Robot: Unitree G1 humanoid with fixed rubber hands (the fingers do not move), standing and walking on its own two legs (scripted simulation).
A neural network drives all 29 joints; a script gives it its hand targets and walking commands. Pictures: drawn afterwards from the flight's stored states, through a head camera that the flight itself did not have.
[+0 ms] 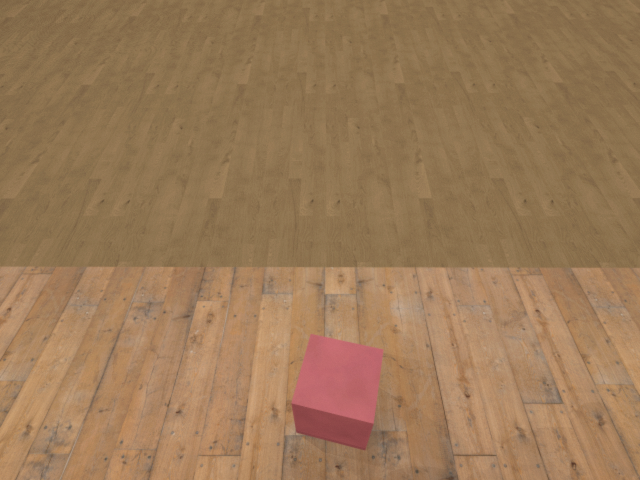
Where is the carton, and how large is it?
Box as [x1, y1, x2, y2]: [291, 334, 383, 449]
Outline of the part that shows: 311,334 291,403 296,432 365,449 373,423 383,349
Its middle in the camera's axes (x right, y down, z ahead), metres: +0.06 +0.45 +1.11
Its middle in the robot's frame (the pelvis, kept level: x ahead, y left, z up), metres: +0.47 -0.03 -0.65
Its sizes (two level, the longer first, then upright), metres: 0.210 0.200 0.250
